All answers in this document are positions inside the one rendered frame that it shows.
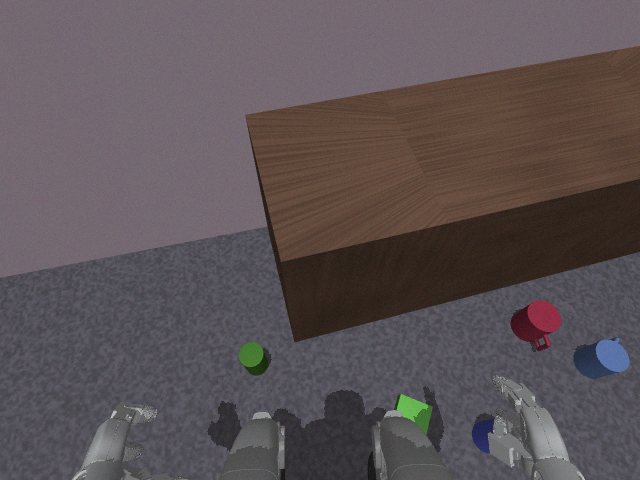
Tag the left robot arm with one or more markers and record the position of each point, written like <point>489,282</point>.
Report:
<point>101,470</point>

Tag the right robot hand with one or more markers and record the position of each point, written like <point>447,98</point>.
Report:
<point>533,437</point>

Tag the left robot hand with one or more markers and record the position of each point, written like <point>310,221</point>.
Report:
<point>110,441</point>

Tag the right robot arm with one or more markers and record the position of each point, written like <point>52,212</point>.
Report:
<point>555,469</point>

